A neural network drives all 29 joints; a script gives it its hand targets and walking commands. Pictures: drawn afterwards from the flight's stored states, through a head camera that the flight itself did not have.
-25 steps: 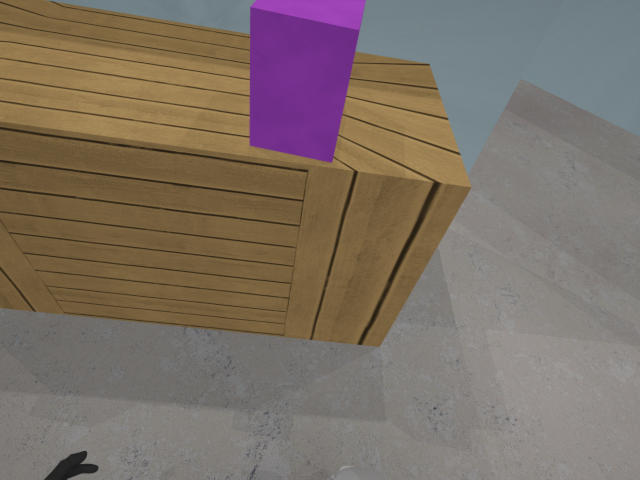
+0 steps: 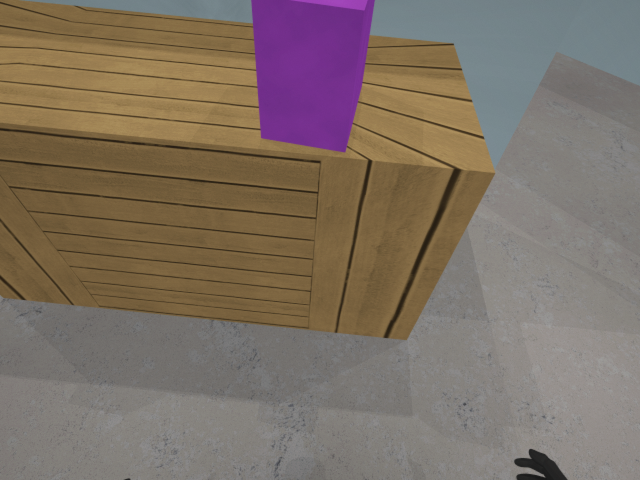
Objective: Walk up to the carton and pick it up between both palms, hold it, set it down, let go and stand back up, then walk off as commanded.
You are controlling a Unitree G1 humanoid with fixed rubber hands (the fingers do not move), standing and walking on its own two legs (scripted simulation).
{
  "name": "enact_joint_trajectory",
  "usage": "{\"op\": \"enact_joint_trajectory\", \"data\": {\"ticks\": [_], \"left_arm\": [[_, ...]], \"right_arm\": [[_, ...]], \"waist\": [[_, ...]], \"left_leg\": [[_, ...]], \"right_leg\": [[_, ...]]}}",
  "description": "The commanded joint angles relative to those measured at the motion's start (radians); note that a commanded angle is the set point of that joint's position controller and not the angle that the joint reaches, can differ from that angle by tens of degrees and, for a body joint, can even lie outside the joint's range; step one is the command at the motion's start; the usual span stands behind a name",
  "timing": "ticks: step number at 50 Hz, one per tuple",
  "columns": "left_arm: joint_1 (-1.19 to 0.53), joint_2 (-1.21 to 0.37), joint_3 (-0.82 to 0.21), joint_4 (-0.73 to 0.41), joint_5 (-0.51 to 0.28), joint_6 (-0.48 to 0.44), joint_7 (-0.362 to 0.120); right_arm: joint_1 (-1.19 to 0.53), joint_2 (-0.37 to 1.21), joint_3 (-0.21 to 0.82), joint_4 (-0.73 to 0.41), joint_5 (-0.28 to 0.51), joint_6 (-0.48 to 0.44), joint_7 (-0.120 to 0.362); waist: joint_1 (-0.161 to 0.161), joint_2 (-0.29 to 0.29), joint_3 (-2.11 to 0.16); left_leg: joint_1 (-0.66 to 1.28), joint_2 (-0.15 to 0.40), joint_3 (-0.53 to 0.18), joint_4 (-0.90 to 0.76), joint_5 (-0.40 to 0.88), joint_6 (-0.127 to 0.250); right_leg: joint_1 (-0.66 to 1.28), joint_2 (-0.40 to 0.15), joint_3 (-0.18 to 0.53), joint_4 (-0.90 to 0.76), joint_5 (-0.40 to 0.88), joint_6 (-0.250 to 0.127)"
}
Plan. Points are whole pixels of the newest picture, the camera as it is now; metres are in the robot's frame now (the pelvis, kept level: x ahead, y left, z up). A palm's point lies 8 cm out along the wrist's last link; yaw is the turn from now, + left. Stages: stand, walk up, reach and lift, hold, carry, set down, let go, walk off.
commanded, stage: walk off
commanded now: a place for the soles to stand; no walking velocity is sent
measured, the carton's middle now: (319, 50) +0.84 +0.08 +0.13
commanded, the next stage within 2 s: stand in 1.68 s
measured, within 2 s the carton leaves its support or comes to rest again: neither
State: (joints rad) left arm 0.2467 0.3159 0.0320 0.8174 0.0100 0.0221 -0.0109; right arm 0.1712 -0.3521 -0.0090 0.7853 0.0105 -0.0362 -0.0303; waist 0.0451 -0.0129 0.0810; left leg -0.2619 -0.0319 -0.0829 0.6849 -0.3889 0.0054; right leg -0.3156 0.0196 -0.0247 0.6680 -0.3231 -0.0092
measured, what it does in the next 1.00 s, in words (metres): steps on the spot: right foot, then left foot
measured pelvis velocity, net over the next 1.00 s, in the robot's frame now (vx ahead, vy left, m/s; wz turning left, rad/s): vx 0.00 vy -0.04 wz -0.01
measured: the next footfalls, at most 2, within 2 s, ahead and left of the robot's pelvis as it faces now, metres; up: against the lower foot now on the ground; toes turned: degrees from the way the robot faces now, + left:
right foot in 0.30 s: +0.07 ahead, -0.14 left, +0.00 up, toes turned -3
left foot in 0.60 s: +0.04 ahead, +0.09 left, +0.00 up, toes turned -5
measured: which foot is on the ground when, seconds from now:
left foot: down 0.00-0.32, up 0.34-0.58, down 0.60-0.88, up 0.90-1.00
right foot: down 0.00-0.00, up 0.02-0.28, down 0.30-1.00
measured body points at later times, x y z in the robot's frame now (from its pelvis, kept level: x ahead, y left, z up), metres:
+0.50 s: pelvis +0.03 -0.04 +0.00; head +0.05 -0.03 +0.45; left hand +0.12 +0.26 -0.11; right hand +0.15 -0.36 -0.09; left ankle -0.02 +0.08 -0.67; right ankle +0.07 -0.14 -0.72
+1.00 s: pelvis +0.00 -0.04 +0.00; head +0.02 -0.04 +0.45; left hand +0.09 +0.28 -0.10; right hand +0.09 -0.37 -0.11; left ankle -0.02 +0.08 -0.67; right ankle +0.03 -0.13 -0.72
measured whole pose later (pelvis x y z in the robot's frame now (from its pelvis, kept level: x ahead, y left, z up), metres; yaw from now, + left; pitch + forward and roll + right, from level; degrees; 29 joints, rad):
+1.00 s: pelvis +0.00 -0.04 +0.00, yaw -1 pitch -4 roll -2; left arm 0.25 0.39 0.07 0.80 0.02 0.01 0.00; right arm 0.25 -0.41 -0.04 0.82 -0.01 0.02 -0.04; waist 0.02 0.04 0.11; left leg -0.37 -0.02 -0.09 1.08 -0.49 -0.02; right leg -0.27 0.06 -0.07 0.64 -0.31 -0.06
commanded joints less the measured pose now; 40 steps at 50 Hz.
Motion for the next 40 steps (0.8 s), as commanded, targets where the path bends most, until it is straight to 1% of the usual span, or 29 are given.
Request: {"op": "enact_joint_trajectory", "data": {"ticks": [1, 2, 3, 4, 6, 7, 9, 10, 13, 14, 15, 16, 17, 18, 19, 20, 22, 23, 27, 30, 31, 32, 33, 34, 35, 36, 37, 39, 40], "left_arm": [[0.02, 0.228, 0.085, -0.102, 0.008, -0.022, 0.018], [-0.027, 0.222, 0.097, -0.075, -0.007, -0.003, 0.013], [-0.07, 0.243, 0.106, -0.071, -0.002, 0.003, 0.015], [-0.035, 0.276, 0.11, -0.09, 0.003, -0.018, 0.002], [-0.001, 0.252, 0.088, -0.106, 0.005, -0.016, -0.006], [-0.015, 0.23, 0.076, -0.112, 0.009, -0.017, -0.011], [-0.035, 0.227, 0.052, -0.092, 0.003, -0.011, -0.015], [-0.031, 0.224, 0.057, -0.098, -0.002, -0.006, -0.018], [-0.058, 0.245, 0.072, -0.098, 0.003, -0.014, -0.021], [0.007, 0.253, 0.082, -0.079, 0.008, -0.027, -0.009], [0.055, 0.269, 0.085, -0.073, 0.007, -0.036, 0.0], [0.102, 0.298, 0.102, -0.063, 0.014, -0.042, 0.011], [0.109, 0.326, 0.097, -0.078, 0.013, -0.047, 0.033], [0.077, 0.327, 0.086, -0.108, 0.001, -0.04, 0.029], [0.05, 0.298, 0.081, -0.099, 0.004, -0.034, 0.024], [0.031, 0.266, 0.076, -0.089, 0.011, -0.022, 0.034], [-0.001, 0.24, 0.072, -0.08, 0.009, -0.013, 0.047], [-0.029, 0.253, 0.075, -0.079, 0.009, -0.023, 0.052], [-0.1, 0.288, 0.082, -0.079, 0.009, -0.019, 0.047], [-0.12, 0.291, 0.085, -0.103, 0.025, -0.012, 0.038], [-0.101, 0.302, 0.091, -0.096, 0.011, -0.007, 0.04], [-0.02, 0.272, 0.098, -0.091, 0.013, -0.004, 0.034], [-0.061, 0.236, 0.103, -0.101, 0.009, -0.005, 0.031], [-0.144, 0.251, 0.106, -0.092, 0.001, 0.004, 0.027], [-0.098, 0.271, 0.107, -0.086, 0.002, -0.01, 0.02], [-0.067, 0.286, 0.101, -0.099, 0.009, -0.019, 0.018], [-0.079, 0.282, 0.102, -0.083, 0.022, -0.016, 0.012], [-0.039, 0.25, 0.081, -0.082, 0.014, -0.024, -0.005], [-0.062, 0.237, 0.08, -0.079, 0.013, -0.022, -0.008]], "right_arm": [[0.181, -0.263, -0.099, -0.004, -0.008, -0.024, -0.018], [0.204, -0.286, -0.076, -0.019, -0.009, -0.013, -0.017], [0.094, -0.285, -0.076, -0.045, -0.012, -0.012, -0.015], [0.056, -0.23, -0.09, -0.078, -0.019, -0.024, -0.028], [0.078, -0.23, -0.095, -0.088, -0.027, -0.015, -0.035], [0.076, -0.22, -0.093, -0.097, -0.036, -0.008, -0.038], [0.086, -0.201, -0.086, -0.084, -0.033, 0.003, -0.034], [0.047, -0.233, -0.093, -0.1, -0.047, 0.002, -0.033], [0.082, -0.26, -0.089, -0.108, -0.025, 0.004, -0.023], [0.07, -0.265, -0.094, -0.117, -0.031, 0.01, -0.02], [0.092, -0.263, -0.085, -0.121, -0.029, 0.008, -0.016], [0.081, -0.273, -0.094, -0.122, -0.029, 0.006, -0.011], [0.088, -0.234, -0.079, -0.111, -0.013, 0.007, -0.007], [0.097, -0.228, -0.073, -0.099, -0.018, 0.021, -0.02], [0.065, -0.21, -0.065, -0.077, -0.015, 0.032, -0.021], [0.076, -0.195, -0.065, -0.074, -0.016, 0.028, -0.012], [0.042, -0.181, -0.066, -0.084, -0.01, 0.03, -0.006], [0.054, -0.191, -0.064, -0.077, -0.004, 0.027, 0.0], [0.112, -0.204, -0.068, -0.022, 0.001, 0.022, -0.007], [0.163, -0.199, -0.087, -0.034, -0.019, 0.011, -0.008], [0.164, -0.205, -0.076, -0.03, -0.007, 0.001, -0.008], [0.154, -0.251, -0.099, -0.043, -0.026, 0.003, -0.012], [0.081, -0.3, -0.098, -0.064, -0.021, 0.002, -0.009], [0.046, -0.306, -0.105, -0.089, -0.026, -0.003, -0.012], [-0.024, -0.266, -0.092, -0.117, -0.016, -0.008, -0.017], [0.01, -0.232, -0.101, -0.114, -0.032, -0.011, -0.017], [0.036, -0.227, -0.103, -0.096, -0.021, -0.003, -0.013], [0.048, -0.223, -0.096, -0.103, -0.039, 0.008, -0.021], [0.069, -0.23, -0.095, -0.092, -0.033, 0.011, -0.026]], "waist": [[-0.052, 0.255, -0.175], [-0.039, 0.127, -0.041], [-0.025, 0.133, 0.057], [0.012, 0.077, -0.023], [-0.01, 0.122, -0.056], [-0.008, 0.199, -0.032], [-0.018, 0.225, -0.064], [0.001, 0.224, -0.043], [0.004, 0.178, -0.063], [0.016, 0.141, -0.079], [0.035, 0.12, -0.127], [0.037, 0.004, -0.183], [0.016, -0.094, -0.233], [0.014, -0.052, -0.272], [-0.001, -0.103, -0.214], [-0.023, -0.037, -0.121], [-0.037, -0.122, -0.027], [-0.041, -0.053, -0.067], [-0.082, -0.165, -0.101], [-0.1, -0.108, -0.068], [-0.092, -0.03, -0.119], [-0.061, 0.165, -0.153], [-0.058, 0.295, -0.069], [-0.032, 0.189, 0.045], [0.016, 0.077, 0.058], [-0.002, 0.152, -0.029], [-0.031, 0.148, -0.035], [-0.025, 0.272, -0.054], [-0.026, 0.187, -0.05]], "left_leg": [[0.379, 0.236, -0.318, -0.304, 0.669, 0.08], [0.171, 0.362, -0.515, -0.376, 0.409, 0.178], [0.017, 0.383, -0.591, -0.478, 0.109, 0.203], [0.142, 0.35, -0.512, -0.384, 0.205, 0.192], [0.251, 0.316, -0.392, -0.289, 0.424, 0.19], [0.327, 0.275, -0.326, -0.249, 0.514, 0.184], [0.299, 0.211, -0.215, -0.258, 0.491, 0.131], [0.121, 0.232, -0.226, -0.299, 0.317, 0.124], [0.08, 0.222, -0.25, -0.246, 0.446, 0.094], [0.035, 0.207, -0.188, -0.179, 0.447, 0.081], [0.003, 0.164, -0.123, -0.06, 0.472, 0.038], [-0.1, 0.123, -0.055, 0.081, 0.358, 0.012], [-0.169, 0.035, 0.017, 0.287, -0.099, -0.006], [-0.168, 0.011, 0.026, 0.424, -0.177, -0.03], [-0.133, 0.001, 0.016, 0.483, -0.185, -0.045], [-0.152, 0.015, -0.033, 0.468, -0.156, -0.029], [-0.177, 0.06, -0.095, 0.486, -0.191, -0.018], [-0.157, 0.062, -0.082, 0.429, -0.172, -0.017], [-0.059, 0.008, -0.039, 0.188, -0.208, -0.014], [-0.03, 0.005, -0.024, -0.077, -0.074, 0.007], [0.063, 0.008, -0.05, -0.21, -0.043, 0.028], [0.18, 0.102, -0.134, -0.309, 0.35, 0.046], [0.031, 0.314, -0.393, -0.364, 0.353, 0.161], [-0.178, 0.359, -0.547, -0.435, 0.045, 0.208], [-0.153, 0.312, -0.462, -0.369, 0.178, 0.176], [0.054, 0.275, -0.346, -0.292, 0.356, 0.146], [0.141, 0.247, -0.299, -0.27, 0.411, 0.157], [0.231, 0.236, -0.26, -0.205, 0.499, 0.158], [0.153, 0.248, -0.258, -0.2, 0.501, 0.14]], "right_leg": [[-0.211, 0.05, 0.007, 0.31, -0.084, -0.02], [-0.255, 0.045, 0.023, 0.392, -0.178, 0.032], [-0.216, 0.018, 0.063, 0.473, -0.166, 0.033], [-0.258, -0.008, 0.102, 0.47, -0.167, 0.02], [-0.301, 0.0, 0.094, 0.387, -0.206, 0.004], [-0.355, 0.006, 0.084, 0.303, -0.217, 0.004], [-0.273, 0.027, 0.012, 0.115, -0.141, 0.004], [-0.119, 0.021, 0.018, 0.125, -0.057, 0.004], [-0.021, 0.023, 0.015, -0.054, 0.026, -0.014], [0.082, -0.011, -0.002, -0.156, 0.073, -0.02], [0.178, -0.042, 0.033, -0.256, 0.199, -0.052], [0.333, -0.148, 0.158, -0.252, 0.343, -0.074], [0.422, -0.274, 0.296, -0.203, 0.73, -0.145], [0.377, -0.344, 0.418, -0.182, 0.804, -0.248], [0.221, -0.329, 0.432, -0.237, 0.643, -0.246], [0.148, -0.315, 0.427, -0.256, 0.537, -0.247], [0.028, -0.327, 0.44, -0.29, 0.362, -0.23], [0.071, -0.325, 0.428, -0.266, 0.395, -0.235], [0.041, -0.23, 0.3, -0.217, 0.326, -0.17], [0.059, -0.234, 0.283, -0.097, 0.526, -0.152], [0.038, -0.201, 0.249, 0.015, 0.489, -0.116], [-0.036, -0.062, 0.107, 0.213, 0.233, -0.054], [-0.133, 0.068, -0.028, 0.372, -0.238, 0.021], [-0.087, 0.0, 0.061, 0.404, -0.159, 0.041], [-0.054, -0.012, 0.084, 0.362, -0.128, 0.034], [-0.193, 0.007, 0.044, 0.359, -0.208, 0.017], [-0.269, 0.012, 0.029, 0.351, -0.216, 0.013], [-0.237, -0.002, 0.033, 0.137, -0.186, -0.005], [-0.144, -0.014, 0.049, 0.084, -0.104, -0.008]]}}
